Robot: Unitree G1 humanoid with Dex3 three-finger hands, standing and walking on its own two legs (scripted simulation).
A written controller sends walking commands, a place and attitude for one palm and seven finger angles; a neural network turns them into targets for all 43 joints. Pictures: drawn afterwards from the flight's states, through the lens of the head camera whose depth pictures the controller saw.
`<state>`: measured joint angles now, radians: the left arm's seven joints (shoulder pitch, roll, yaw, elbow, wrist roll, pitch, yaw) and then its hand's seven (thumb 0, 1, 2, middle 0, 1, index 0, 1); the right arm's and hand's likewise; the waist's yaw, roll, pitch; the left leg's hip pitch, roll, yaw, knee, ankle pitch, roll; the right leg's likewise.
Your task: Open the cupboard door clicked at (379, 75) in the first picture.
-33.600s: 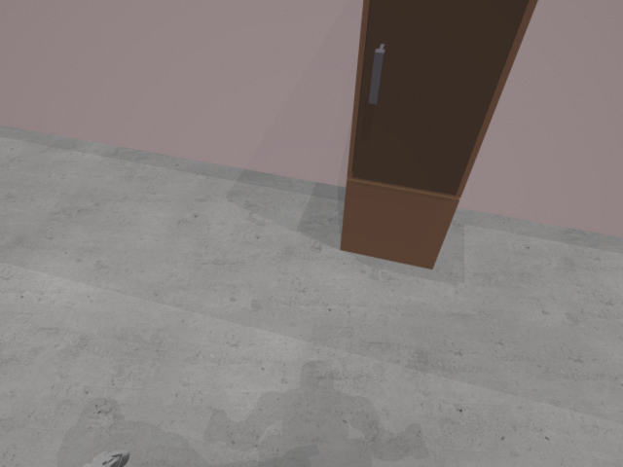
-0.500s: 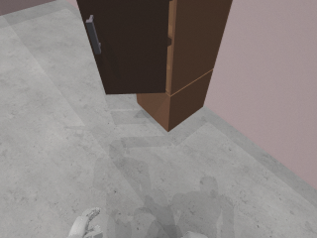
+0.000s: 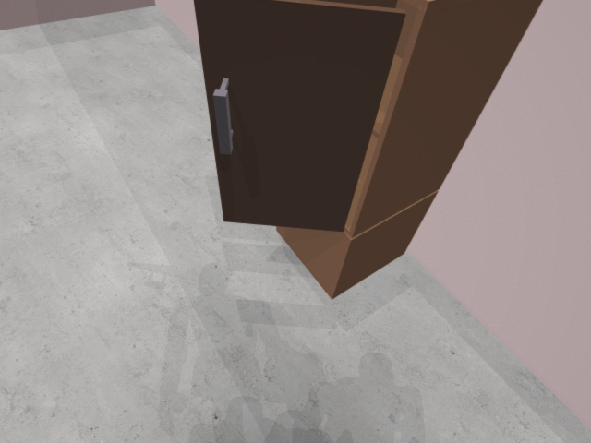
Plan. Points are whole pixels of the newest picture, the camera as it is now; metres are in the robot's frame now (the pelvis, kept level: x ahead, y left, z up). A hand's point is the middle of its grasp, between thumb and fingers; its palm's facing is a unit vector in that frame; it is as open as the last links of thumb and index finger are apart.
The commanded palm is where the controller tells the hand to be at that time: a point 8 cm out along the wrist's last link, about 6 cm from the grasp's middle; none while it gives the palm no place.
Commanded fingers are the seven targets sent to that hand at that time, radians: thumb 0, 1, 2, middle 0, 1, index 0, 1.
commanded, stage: take the last steps up to it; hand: left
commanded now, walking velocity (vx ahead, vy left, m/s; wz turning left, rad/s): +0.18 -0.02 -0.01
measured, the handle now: (225, 117) +0.68 +0.21 +0.04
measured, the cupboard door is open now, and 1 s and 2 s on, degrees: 52 52 52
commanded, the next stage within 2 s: come to a stop and stand still in 0.10 s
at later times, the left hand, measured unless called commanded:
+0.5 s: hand (220, 397) +0.21 +0.13 -0.17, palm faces +0.00 -0.98 -0.19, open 7.4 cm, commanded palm none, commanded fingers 0.00 0.90 0.90 -0.20 -0.30 -0.20 -0.30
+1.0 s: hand out of the picture +0.05 +0.20 -0.17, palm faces +0.03 -0.97 -0.22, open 7.4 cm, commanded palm none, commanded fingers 0.00 0.90 0.90 -0.20 -0.30 -0.20 -0.30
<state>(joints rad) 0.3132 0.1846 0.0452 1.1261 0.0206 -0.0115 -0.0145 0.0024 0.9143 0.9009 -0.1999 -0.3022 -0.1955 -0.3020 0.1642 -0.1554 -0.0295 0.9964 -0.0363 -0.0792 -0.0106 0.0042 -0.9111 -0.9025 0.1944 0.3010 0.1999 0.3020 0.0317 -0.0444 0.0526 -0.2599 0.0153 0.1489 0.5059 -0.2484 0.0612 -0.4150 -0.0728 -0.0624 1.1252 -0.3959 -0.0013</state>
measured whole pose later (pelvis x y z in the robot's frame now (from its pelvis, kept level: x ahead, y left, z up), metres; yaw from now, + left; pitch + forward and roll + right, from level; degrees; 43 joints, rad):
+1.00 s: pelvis +0.06 +0.01 +0.00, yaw -1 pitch +1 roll +1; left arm 0.29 0.19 0.02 1.11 0.01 0.02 0.02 0.00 0.91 0.90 -0.20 -0.30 -0.19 -0.30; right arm 0.17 -0.16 -0.03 1.05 -0.01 0.00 -0.02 0.01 -0.91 -0.90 0.20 0.30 0.20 0.30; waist 0.02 -0.01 0.03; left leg -0.27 -0.02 0.12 0.44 -0.19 0.06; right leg -0.14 -0.04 0.01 0.45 -0.33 0.03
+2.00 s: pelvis +0.04 +0.01 +0.00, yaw +0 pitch -1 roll -1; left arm 0.34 0.17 -0.01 1.03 0.02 0.00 0.04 0.00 0.91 0.90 -0.20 -0.30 -0.20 -0.30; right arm 0.25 -0.16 -0.01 1.04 -0.02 -0.01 -0.01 0.01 -0.91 -0.90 0.20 0.30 0.20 0.30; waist 0.00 -0.02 -0.01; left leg -0.31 0.00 0.10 0.52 -0.20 0.05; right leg -0.16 -0.02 -0.01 0.51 -0.32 0.02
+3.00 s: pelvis +0.14 -0.03 +0.00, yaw +3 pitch +0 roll +0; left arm 0.20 0.15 0.04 0.98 0.01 -0.05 0.04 -0.01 0.95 0.90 -0.20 -0.30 -0.20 -0.30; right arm 0.39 -0.12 -0.02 1.13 -0.02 0.00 -0.02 0.01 -0.91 -0.90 0.20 0.30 0.20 0.30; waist -0.03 0.00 0.02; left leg -0.34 0.03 0.07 0.82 -0.51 0.00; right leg -0.26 -0.05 -0.13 0.51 -0.25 -0.02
